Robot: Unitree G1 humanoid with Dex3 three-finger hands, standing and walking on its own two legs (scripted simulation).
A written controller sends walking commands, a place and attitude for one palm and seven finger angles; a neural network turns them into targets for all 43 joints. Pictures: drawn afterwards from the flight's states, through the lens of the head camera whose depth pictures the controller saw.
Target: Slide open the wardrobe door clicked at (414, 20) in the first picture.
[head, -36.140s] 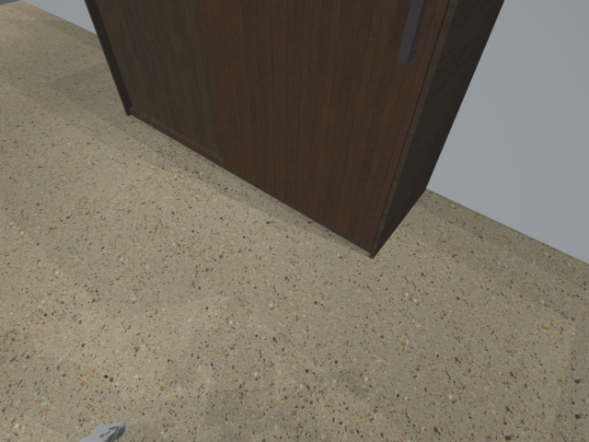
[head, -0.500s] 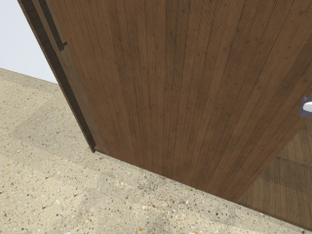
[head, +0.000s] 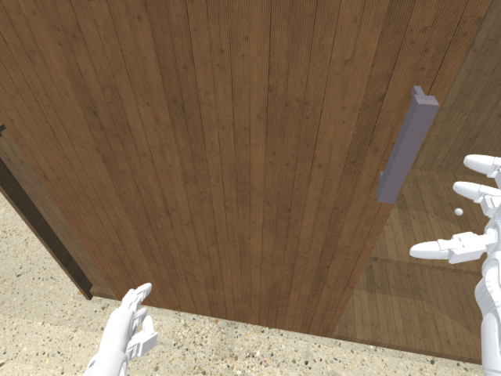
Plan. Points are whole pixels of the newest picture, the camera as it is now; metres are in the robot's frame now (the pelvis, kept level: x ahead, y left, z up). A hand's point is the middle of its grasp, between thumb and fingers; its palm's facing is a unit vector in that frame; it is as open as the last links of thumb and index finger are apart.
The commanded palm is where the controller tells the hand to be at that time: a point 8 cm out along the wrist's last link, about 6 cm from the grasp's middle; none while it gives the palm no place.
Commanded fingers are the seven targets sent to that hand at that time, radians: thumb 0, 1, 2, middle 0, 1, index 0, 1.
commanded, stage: slip the hand off the handle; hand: right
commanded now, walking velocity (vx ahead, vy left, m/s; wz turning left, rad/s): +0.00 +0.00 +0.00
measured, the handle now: (400, 147) +0.43 -0.25 +0.18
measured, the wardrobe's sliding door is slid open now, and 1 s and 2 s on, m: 0.69 0.69 0.69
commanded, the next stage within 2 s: draw the hand back to the body in 0.28 s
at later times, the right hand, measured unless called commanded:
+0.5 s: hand (452, 223) +0.27 -0.26 +0.17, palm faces +0.29 +0.96 +0.01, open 14.6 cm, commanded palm +0.21 -0.30 +0.17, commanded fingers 0.00 0.55 -0.20 0.25 1.15 0.25 1.15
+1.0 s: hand (481, 274) +0.19 -0.25 +0.18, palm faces +0.42 +0.90 -0.14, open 14.2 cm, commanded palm +0.15 -0.29 +0.18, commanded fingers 0.00 0.15 -0.39 0.24 0.92 0.24 0.92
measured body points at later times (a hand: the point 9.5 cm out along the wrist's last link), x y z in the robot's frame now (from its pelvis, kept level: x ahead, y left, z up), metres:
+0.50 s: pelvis -0.01 +0.01 +0.01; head -0.06 -0.01 +0.45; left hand +0.18 +0.21 -0.07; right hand +0.25 -0.31 +0.18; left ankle +0.00 +0.16 -0.73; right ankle +0.06 +0.00 -0.73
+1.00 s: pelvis -0.05 +0.04 +0.01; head -0.11 +0.03 +0.45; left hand +0.17 +0.23 -0.04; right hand +0.17 -0.30 +0.19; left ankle -0.01 +0.16 -0.73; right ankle +0.05 +0.00 -0.73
